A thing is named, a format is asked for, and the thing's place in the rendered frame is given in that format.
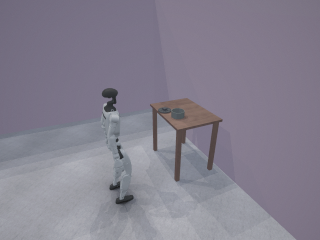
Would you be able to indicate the robot left hand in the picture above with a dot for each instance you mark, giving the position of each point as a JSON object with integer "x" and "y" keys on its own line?
{"x": 106, "y": 140}

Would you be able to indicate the robot right hand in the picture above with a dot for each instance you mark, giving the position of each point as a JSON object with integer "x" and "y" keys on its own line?
{"x": 117, "y": 164}

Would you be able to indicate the left robot upper arm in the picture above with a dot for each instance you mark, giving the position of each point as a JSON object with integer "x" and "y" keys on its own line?
{"x": 102, "y": 118}

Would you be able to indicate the left robot forearm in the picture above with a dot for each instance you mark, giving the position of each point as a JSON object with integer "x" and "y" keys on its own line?
{"x": 103, "y": 127}

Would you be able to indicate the right robot thigh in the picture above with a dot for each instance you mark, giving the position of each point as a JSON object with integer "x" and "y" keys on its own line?
{"x": 126, "y": 162}

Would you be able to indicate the right robot forearm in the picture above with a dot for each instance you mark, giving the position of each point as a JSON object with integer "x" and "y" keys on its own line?
{"x": 113, "y": 147}

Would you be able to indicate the right robot upper arm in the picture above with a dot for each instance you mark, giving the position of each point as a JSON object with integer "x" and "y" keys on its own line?
{"x": 113, "y": 121}

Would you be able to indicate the lid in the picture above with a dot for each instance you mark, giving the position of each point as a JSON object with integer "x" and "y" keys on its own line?
{"x": 164, "y": 111}

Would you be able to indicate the pot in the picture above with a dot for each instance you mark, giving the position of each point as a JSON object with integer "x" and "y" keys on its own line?
{"x": 177, "y": 113}

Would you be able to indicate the robot torso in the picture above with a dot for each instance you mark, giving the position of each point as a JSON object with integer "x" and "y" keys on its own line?
{"x": 106, "y": 117}

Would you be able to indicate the table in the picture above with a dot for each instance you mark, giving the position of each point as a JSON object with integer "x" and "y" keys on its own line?
{"x": 194, "y": 116}

